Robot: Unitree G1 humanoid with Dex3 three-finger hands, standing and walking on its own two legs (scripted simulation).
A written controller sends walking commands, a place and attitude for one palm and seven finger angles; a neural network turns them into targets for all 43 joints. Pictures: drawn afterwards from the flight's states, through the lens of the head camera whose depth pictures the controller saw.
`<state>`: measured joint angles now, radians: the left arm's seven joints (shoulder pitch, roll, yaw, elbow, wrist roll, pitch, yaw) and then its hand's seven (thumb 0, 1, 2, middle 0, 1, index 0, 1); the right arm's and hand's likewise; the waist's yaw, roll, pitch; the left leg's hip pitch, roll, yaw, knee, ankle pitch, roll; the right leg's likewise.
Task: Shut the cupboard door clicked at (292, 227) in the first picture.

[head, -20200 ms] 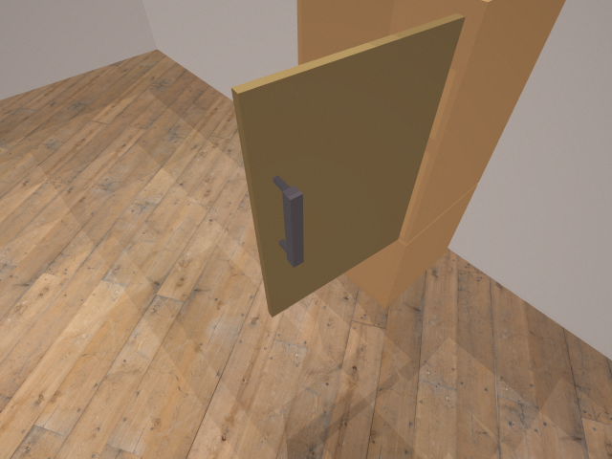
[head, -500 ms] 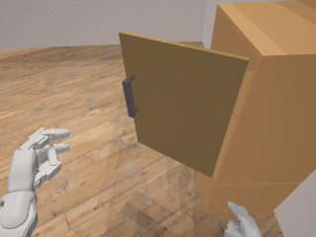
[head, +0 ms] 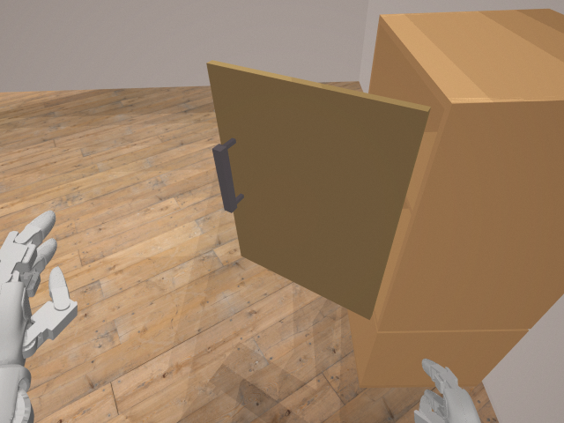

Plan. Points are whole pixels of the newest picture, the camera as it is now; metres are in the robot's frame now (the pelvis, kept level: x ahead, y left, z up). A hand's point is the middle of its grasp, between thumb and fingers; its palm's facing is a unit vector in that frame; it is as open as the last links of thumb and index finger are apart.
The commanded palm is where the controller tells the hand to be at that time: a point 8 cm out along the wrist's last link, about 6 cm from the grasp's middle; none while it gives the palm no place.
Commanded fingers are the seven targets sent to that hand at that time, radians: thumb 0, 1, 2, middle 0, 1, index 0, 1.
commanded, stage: draw the hand back to the body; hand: left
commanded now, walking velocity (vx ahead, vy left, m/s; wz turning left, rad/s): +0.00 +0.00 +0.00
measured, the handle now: (231, 176) +0.64 +0.21 +0.00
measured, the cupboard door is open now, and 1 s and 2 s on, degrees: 58 58 58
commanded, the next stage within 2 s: step back with the hand held close in 0.02 s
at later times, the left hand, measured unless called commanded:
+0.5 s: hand (75, 294) +0.20 +0.27 +0.15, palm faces +0.34 -0.78 -0.52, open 7.4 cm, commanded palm +0.14 +0.31 +0.17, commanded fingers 0.00 0.90 0.90 -0.20 -0.30 -0.20 -0.30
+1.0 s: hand out of the picture +0.10 +0.30 +0.15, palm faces +0.48 -0.74 -0.47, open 7.4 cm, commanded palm +0.04 +0.33 +0.17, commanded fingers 0.00 0.90 0.90 -0.20 -0.30 -0.20 -0.30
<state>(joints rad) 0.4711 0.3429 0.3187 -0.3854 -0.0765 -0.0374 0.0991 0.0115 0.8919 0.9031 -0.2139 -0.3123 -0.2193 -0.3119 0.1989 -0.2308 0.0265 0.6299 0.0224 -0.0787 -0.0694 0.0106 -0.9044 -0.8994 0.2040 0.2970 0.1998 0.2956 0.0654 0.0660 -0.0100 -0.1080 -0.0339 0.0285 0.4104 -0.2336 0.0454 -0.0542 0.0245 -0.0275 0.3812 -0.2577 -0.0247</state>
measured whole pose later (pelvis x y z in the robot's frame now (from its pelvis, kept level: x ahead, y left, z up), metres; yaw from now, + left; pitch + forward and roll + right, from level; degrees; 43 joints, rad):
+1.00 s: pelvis -0.09 +0.02 -0.02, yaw +2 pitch +0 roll -2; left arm 0.51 0.40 0.44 -0.47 -0.02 -0.20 0.13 0.01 0.89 0.90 -0.21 -0.30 -0.21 -0.30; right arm 0.23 -0.23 0.00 0.56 0.02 0.00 -0.09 0.01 -0.90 -0.90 0.21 0.30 0.20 0.30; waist 0.01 0.03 0.01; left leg -0.44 -0.03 0.04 0.63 -0.21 0.09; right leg -0.35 0.04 0.02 0.60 -0.25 0.02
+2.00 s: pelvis -0.33 +0.12 -0.04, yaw -4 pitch +0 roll -5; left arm 0.40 0.42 0.47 -0.55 -0.04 -0.20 0.18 0.00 0.89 0.90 -0.21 -0.30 -0.22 -0.30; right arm 0.31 -0.24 -0.03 0.70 0.00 -0.08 -0.09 0.01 -0.90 -0.90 0.20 0.30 0.20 0.30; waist 0.05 -0.07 -0.07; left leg -0.43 0.02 0.00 0.82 -0.45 0.04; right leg -0.35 -0.08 -0.03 0.81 -0.51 -0.02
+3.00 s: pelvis -0.37 +0.18 -0.01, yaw -3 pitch +0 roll +0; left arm 0.61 0.40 0.41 -0.45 -0.03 -0.15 0.18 0.01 0.89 0.90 -0.21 -0.30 -0.22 -0.30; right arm 0.27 -0.21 0.00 0.68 0.01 -0.03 -0.07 0.01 -0.90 -0.90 0.21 0.30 0.20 0.30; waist 0.00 0.02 0.01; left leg -0.35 0.04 0.07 0.72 -0.35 -0.02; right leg -0.26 -0.01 -0.09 0.57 -0.31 -0.04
